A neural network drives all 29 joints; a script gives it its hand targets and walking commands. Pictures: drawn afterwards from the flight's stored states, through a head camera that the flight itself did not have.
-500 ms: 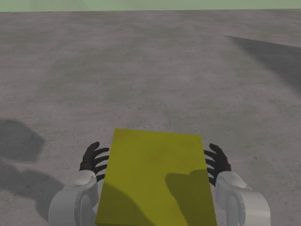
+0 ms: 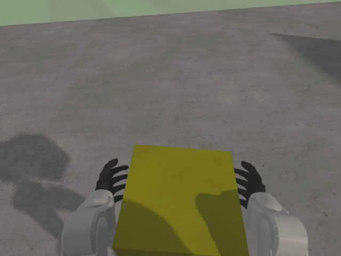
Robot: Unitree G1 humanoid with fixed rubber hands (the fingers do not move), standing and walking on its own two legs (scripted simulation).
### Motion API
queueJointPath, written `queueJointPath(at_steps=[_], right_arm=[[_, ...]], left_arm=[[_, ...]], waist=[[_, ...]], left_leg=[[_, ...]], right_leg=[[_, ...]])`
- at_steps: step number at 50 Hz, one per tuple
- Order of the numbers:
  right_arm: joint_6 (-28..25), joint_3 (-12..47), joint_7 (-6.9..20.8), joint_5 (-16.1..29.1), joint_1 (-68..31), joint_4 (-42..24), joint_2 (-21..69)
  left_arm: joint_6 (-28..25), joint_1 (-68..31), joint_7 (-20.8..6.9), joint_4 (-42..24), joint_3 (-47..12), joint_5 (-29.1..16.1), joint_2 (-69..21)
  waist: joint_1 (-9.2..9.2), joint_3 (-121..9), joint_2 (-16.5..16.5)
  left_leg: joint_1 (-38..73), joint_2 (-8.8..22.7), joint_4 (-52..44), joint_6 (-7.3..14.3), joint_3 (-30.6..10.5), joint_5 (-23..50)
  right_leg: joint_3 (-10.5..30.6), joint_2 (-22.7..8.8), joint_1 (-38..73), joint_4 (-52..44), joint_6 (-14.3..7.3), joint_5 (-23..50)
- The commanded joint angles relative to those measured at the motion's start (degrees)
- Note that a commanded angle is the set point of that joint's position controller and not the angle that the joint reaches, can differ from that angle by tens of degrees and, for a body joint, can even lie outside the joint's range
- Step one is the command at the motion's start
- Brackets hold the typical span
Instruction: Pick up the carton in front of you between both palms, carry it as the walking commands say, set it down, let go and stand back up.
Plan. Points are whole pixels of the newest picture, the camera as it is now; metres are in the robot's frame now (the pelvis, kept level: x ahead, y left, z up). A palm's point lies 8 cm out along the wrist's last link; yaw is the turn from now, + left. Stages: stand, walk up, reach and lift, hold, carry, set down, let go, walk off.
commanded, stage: carry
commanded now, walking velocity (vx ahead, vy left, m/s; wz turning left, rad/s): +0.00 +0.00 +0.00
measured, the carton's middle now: (176, 215) +0.25 +0.00 +0.00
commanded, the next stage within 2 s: hold in 1.76 s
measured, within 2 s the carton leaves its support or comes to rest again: neither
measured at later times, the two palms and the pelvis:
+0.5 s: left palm (108, 186) +0.31 +0.17 +0.03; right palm (230, 185) +0.31 -0.13 +0.03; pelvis +0.03 +0.02 -0.01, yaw +1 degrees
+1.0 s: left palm (101, 194) +0.28 +0.18 +0.03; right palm (229, 193) +0.28 -0.12 +0.03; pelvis -0.01 +0.03 -0.01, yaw +1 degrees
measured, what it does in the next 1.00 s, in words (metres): stands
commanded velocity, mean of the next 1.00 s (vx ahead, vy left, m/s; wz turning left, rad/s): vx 0.00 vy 0.00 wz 0.00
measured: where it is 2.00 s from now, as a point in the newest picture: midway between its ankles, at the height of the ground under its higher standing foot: outside the picture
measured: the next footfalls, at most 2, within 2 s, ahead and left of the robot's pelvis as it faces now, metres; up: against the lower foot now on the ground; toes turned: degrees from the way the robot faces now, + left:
none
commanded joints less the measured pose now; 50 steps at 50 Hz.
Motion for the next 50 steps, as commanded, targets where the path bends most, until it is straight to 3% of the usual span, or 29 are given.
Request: queueJointPath(at_steps=[1, 5, 8, 18, 23, 31, 38, 43, 50], right_arm=[[-3.11, 37.93, 8.71, 16.30, -25.94, -3.89, 45.09], [-5.99, 35.57, 10.09, 14.17, -25.27, 1.85, 42.77], [-8.91, 34.57, 10.93, 13.05, -25.70, 5.00, 43.06], [-19.35, 30.66, 13.86, 9.57, -29.81, 15.25, 43.56], [-25.66, 27.04, 15.42, 6.91, -32.08, 22.75, 43.38], [-35.34, 24.89, 17.75, 4.86, -39.02, 32.79, 47.00], [-33.74, 29.29, 18.50, 7.14, -39.55, 29.83, 51.65], [-30.91, 26.99, 18.45, 5.81, -36.55, 30.87, 50.27], [-31.03, 26.44, 18.84, 6.04, -39.52, 31.64, 51.64]], left_arm=[[-1.41, -23.07, -9.68, -2.35, -36.02, -15.61, -47.10], [-4.10, -23.70, -10.78, 2.13, -34.65, -13.29, -44.74], [-6.74, -24.44, -11.61, 5.12, -34.19, -12.19, -44.91], [-16.85, -27.40, -14.11, 15.13, -30.26, -7.78, -45.20], [-23.09, -29.86, -15.46, 22.33, -26.94, -5.04, -45.16], [-32.84, -37.70, -18.09, 31.96, -24.97, -3.47, -49.05], [-31.20, -37.57, -18.95, 29.02, -28.85, -5.76, -53.42], [-28.42, -34.59, -18.82, 30.20, -26.39, -4.29, -51.90], [-28.64, -38.12, -19.29, 30.76, -25.97, -4.85, -53.21]], waist=[[-0.19, -17.61, -3.93], [-0.41, -17.93, -2.18], [-0.48, -18.55, -1.94], [-0.60, -18.13, -1.05], [-0.63, -17.39, -0.70], [-0.57, -17.27, -1.84], [-0.55, -18.24, -2.21], [-0.47, -17.10, -2.25], [-0.37, -14.57, -2.32]], left_leg=[[-0.05, 4.62, -1.46, -0.01, -2.43, 19.25], [-0.06, 4.24, 2.07, 0.49, -2.00, 28.92], [0.05, 4.00, 3.12, 0.53, -1.88, 32.09], [1.97, 4.99, 2.91, 1.32, -2.89, 37.84], [2.16, 5.10, 2.63, 1.96, -2.94, 36.69], [1.11, 4.34, 1.38, 2.79, -3.28, 27.50], [0.90, 4.24, 1.11, 3.15, -3.87, 24.13], [-0.38, 4.05, 0.45, 3.38, -4.15, 21.03], [-3.04, 3.94, -1.46, 3.69, -4.62, 14.91]], right_leg=[[8.46, -9.50, 17.06, 1.47, 1.20, 28.17], [7.97, -9.10, 15.97, 7.02, 0.44, 36.38], [7.34, -8.99, 15.63, 8.37, 0.43, 37.99], [6.39, -8.13, 13.44, 8.85, 1.33, 27.53], [6.25, -7.98, 12.27, 8.61, 1.55, 22.93], [6.95, -8.65, 13.15, 6.89, 1.61, 21.74], [7.25, -9.15, 13.58, 5.79, 1.67, 19.78], [7.38, -9.30, 12.78, 4.81, 1.71, 17.52], [7.77, -9.29, 11.54, 3.20, 2.15, 11.94]])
